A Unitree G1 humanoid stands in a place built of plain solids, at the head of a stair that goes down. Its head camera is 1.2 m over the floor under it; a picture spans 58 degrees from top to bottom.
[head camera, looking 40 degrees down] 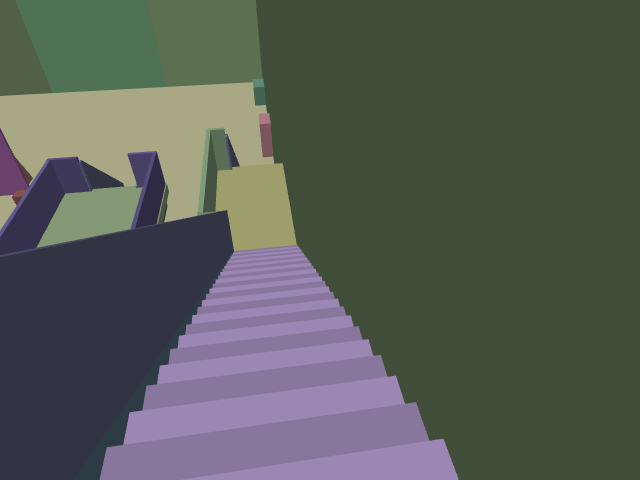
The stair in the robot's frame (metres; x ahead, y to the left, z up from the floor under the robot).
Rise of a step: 0.16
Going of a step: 0.23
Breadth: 1.24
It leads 9 degrees to the left of straight ahead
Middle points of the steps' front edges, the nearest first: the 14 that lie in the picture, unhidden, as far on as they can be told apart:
0.63 0.17 -0.32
0.86 0.21 -0.48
1.09 0.24 -0.64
1.32 0.28 -0.80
1.54 0.31 -0.96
1.77 0.35 -1.12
2.00 0.38 -1.28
2.23 0.42 -1.44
2.46 0.45 -1.60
2.69 0.49 -1.76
2.92 0.52 -1.92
3.15 0.56 -2.08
3.38 0.59 -2.24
3.60 0.63 -2.40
